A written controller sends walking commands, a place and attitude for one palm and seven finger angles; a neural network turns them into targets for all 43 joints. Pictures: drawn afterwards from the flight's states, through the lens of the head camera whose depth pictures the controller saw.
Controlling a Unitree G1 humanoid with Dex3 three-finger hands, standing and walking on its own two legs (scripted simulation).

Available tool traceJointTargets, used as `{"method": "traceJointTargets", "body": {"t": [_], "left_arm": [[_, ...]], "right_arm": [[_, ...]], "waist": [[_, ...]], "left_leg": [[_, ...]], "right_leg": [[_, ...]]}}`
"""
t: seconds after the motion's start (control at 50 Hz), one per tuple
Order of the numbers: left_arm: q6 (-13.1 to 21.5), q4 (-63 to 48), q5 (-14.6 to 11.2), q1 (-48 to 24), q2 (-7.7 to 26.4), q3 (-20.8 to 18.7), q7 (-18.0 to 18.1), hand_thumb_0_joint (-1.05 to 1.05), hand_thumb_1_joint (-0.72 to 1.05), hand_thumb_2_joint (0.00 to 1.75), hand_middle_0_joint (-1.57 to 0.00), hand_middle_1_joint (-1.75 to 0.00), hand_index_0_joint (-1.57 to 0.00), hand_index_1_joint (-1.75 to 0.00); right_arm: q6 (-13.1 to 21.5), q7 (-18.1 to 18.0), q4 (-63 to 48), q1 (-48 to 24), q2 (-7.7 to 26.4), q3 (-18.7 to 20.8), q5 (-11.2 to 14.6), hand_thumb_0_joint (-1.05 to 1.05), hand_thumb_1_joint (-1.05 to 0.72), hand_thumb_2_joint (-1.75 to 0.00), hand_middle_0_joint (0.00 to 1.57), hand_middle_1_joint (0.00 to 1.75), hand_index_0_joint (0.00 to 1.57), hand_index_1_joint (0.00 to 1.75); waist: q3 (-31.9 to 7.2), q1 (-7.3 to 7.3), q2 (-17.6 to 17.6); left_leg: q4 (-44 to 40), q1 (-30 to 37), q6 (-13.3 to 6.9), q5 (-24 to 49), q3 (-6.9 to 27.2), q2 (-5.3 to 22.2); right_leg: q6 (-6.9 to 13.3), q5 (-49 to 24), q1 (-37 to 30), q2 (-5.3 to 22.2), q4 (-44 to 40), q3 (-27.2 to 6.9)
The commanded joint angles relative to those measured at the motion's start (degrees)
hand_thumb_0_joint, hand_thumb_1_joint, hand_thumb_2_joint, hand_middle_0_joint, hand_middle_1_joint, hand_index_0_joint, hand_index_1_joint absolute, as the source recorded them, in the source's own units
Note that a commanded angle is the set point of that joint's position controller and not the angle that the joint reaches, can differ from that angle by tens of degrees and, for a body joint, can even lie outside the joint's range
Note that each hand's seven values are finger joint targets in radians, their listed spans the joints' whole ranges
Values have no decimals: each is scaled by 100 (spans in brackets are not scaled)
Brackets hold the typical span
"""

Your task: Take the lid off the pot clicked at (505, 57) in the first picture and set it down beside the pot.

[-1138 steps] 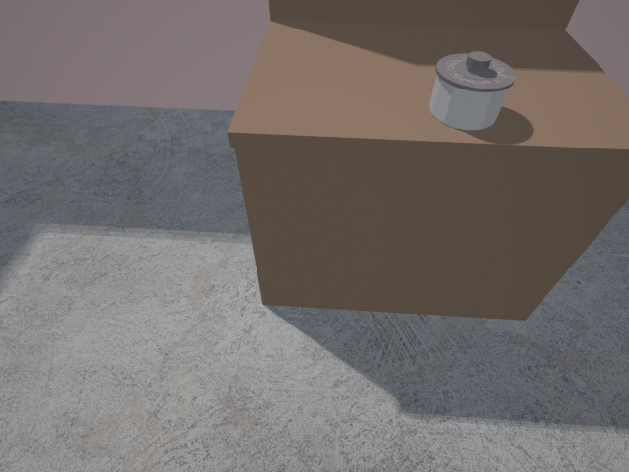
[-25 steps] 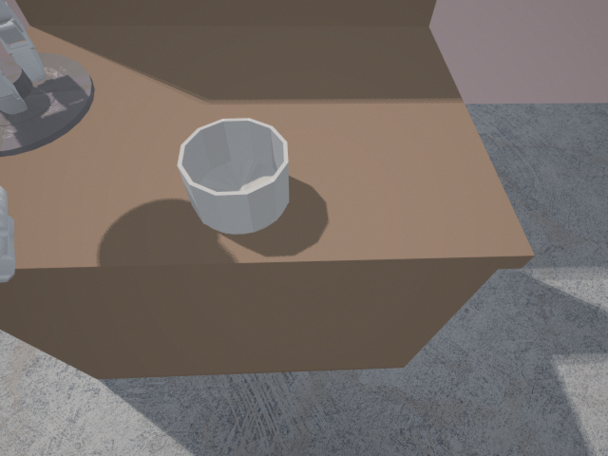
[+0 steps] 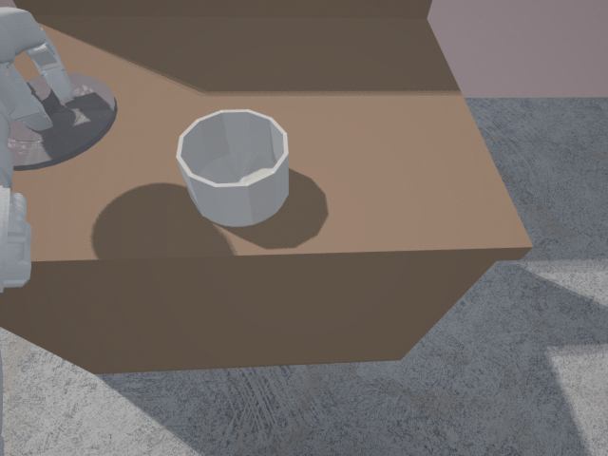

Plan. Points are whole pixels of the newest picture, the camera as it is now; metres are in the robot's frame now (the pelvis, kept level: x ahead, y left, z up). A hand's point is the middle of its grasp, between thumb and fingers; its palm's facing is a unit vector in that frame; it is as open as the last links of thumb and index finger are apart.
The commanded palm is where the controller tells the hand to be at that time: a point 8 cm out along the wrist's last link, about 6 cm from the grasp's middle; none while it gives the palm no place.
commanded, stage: lower the lid onto the table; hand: left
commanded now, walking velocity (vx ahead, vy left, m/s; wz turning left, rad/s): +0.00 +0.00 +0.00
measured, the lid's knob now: (33, 101) +0.52 +0.29 +0.18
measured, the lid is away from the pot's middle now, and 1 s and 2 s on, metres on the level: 0.22 0.22 0.24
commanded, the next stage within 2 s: open the fingers wide in 1.94 s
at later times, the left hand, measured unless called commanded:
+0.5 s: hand (34, 122) +0.49 +0.28 +0.17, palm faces -0.42 -0.17 -0.89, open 7.4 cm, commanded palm +0.52 +0.29 +0.23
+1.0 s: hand (56, 132) +0.50 +0.28 +0.14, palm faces -0.45 -0.17 -0.87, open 7.4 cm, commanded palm +0.53 +0.28 +0.20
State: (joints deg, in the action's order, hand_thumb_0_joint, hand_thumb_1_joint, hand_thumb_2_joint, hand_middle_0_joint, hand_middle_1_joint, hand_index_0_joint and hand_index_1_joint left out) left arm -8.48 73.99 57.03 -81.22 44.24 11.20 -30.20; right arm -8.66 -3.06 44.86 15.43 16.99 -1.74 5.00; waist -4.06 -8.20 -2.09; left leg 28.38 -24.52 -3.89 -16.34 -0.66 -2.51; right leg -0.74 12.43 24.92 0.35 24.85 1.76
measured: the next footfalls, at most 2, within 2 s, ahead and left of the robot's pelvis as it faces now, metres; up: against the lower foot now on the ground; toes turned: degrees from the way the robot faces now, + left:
none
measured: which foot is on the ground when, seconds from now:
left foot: down 0.00-1.00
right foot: down 0.00-1.00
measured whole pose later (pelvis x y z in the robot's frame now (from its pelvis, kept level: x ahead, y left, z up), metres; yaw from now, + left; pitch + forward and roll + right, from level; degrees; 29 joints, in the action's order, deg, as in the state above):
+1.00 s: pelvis +0.00 +0.00 -0.01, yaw -1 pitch +15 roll -2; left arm -3.1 76.3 57.2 -76.7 45.6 8.8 -27.4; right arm -9.3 -4.3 44.8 18.3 16.7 -1.5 5.0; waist -5.0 -9.8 -1.7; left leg 34.2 -30.3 -3.9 -19.2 -1.2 -1.5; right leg -0.8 14.1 30.2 -0.7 29.0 1.2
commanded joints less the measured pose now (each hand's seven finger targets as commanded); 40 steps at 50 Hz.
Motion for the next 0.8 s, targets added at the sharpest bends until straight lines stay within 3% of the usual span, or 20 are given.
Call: {"method": "traceJointTargets", "body": {"t": [0.0,0.02,0.06,0.1,0.12,0.14,0.2,0.24,0.26,0.3,0.4,0.46,0.48,0.52,0.56,0.6,0.62,0.68,0.74,0.78], "left_arm": [[87,-1534,119,-3547,1497,-319,341,0,69,85,-80,-108,-87,-112],[110,-1454,78,-3339,1473,-308,343,0,69,85,-80,-108,-87,-112],[125,-1018,142,-3085,1665,-450,356,0,69,85,-80,-108,-87,-112],[112,-810,100,-2939,1546,-323,357,0,69,85,-80,-108,-87,-112],[126,-1056,50,-3020,1487,-266,360,0,69,85,-80,-108,-87,-112],[163,-1308,129,-3202,1794,-515,402,0,69,85,-80,-108,-87,-112],[244,-1706,166,-3430,1788,-518,430,0,69,85,-80,-108,-87,-112],[233,-1542,100,-3173,1565,-416,393,0,69,85,-80,-108,-87,-112],[218,-1111,85,-2829,1484,-376,376,0,69,85,-80,-108,-87,-112],[208,-961,50,-2594,1556,-406,367,0,69,85,-80,-108,-87,-112],[217,-1226,20,-2947,1455,-268,403,0,69,85,-80,-108,-87,-112],[316,-1882,-13,-3453,1497,-291,427,0,69,85,-80,-108,-87,-112],[320,-1700,9,-3262,1534,-372,428,0,69,85,-80,-108,-87,-112],[320,-1300,-77,-2905,1317,-209,386,0,69,85,-80,-108,-87,-112],[299,-729,-36,-2562,1444,-319,401,0,69,85,-80,-108,-87,-112],[300,-757,-53,-2660,1445,-259,427,0,69,85,-80,-108,-87,-112],[320,-983,-93,-2810,1263,-129,438,0,69,85,-80,-108,-87,-112],[389,-1327,41,-3260,1478,-256,517,0,69,85,-80,-108,-87,-112],[498,-1512,49,-3253,1731,-479,535,0,69,85,-80,-108,-87,-112],[481,-1060,29,-2958,1511,-350,505,0,69,85,-80,-108,-87,-112]], "right_arm": [[131,-101,-322,503,1018,337,-58,0,-90,-90,20,30,20,30],[134,-107,-325,528,1041,344,-55,0,-90,-90,20,30,20,30],[90,-130,-307,561,1032,306,-42,0,-90,-90,20,30,20,30],[46,-144,-301,564,1051,284,-19,0,-90,-90,20,30,20,30],[34,-137,-341,520,1072,307,-5,0,-90,-90,20,30,20,30],[17,-137,-346,563,1071,322,-47,0,-90,-90,20,30,20,30],[60,-122,-419,582,1020,359,-55,0,-90,-90,20,30,20,30],[65,-111,-367,645,1020,374,-59,0,-90,-90,20,30,20,30],[55,-115,-347,665,1026,361,-49,0,-90,-90,20,30,20,30],[-3,-127,-371,628,1052,328,-29,0,-90,-90,20,30,20,30],[-32,-167,-355,611,1061,342,-5,0,-90,-90,20,30,20,30],[47,-173,-347,632,1053,374,-33,0,-90,-90,20,30,20,30],[81,-179,-330,652,1036,375,-49,0,-90,-90,20,30,20,30],[111,-198,-267,687,1057,360,-21,0,-90,-90,20,30,20,30],[66,-227,-224,700,1070,300,-20,0,-90,-90,20,30,20,30],[24,-235,-243,659,1085,269,-6,0,-90,-90,20,30,20,30],[17,-235,-246,619,1108,286,4,0,-90,-90,20,30,20,30],[55,-242,-220,706,1085,311,-34,0,-90,-90,20,30,20,30],[127,-275,-229,777,1061,335,-53,0,-90,-90,20,30,20,30],[125,-286,-184,858,1054,327,-40,0,-90,-90,20,30,20,30]], "waist": [[-2983,7,-665],[-2924,15,-684],[-2643,1,-330],[-2348,-28,-150],[-2474,19,-435],[-2775,45,-433],[-3168,51,-935],[-2993,9,-799],[-2628,-3,-610],[-2387,-4,-346],[-2535,-75,-434],[-3055,-55,-1000],[-3084,-36,-912],[-2716,-91,-763],[-2236,-132,-249],[-2114,-156,-190],[-2298,-120,-500],[-2770,-134,-998],[-3248,-100,-966],[-2949,-171,-709]], "left_leg": [[285,2365,212,3998,343,125],[319,2365,239,4170,326,121],[283,1891,166,3607,266,96],[182,1525,97,2978,195,67],[194,1685,139,3266,192,77],[255,1809,124,3365,203,88],[378,2341,209,4130,305,135],[435,2392,235,4329,326,183],[422,2106,199,4026,289,141],[329,1666,114,3345,191,88],[307,1690,40,2990,175,101],[438,2393,163,3893,311,166],[484,2425,159,3934,315,154],[491,2249,180,3907,285,148],[436,1550,51,2948,173,107],[346,1214,-8,2454,137,63],[369,1478,56,2764,164,103],[504,1988,148,3268,274,165],[649,2292,204,3905,321,201],[662,2048,175,3803,292,187]], "right_leg": [[224,-1759,-388,-319,7,103],[243,-1847,-348,-329,12,130],[216,-1722,-443,-323,34,117],[213,-1599,-490,-303,10,117],[248,-1723,-493,-286,15,116],[219,-1782,-591,-297,55,68],[228,-1870,-452,-324,85,69],[205,-1836,-260,-352,79,100],[209,-1725,-204,-366,61,130],[208,-1660,-351,-342,55,113],[207,-1593,-343,-305,45,84],[221,-1716,-159,-343,88,91],[205,-1687,-156,-358,95,82],[220,-1665,-7,-375,79,149],[184,-1480,-74,-346,110,124],[198,-1468,-204,-304,128,113],[234,-1491,-98,-303,156,140],[217,-1436,98,-343,190,109],[192,-1657,22,-378,270,102],[170,-1665,99,-381,278,140]]}}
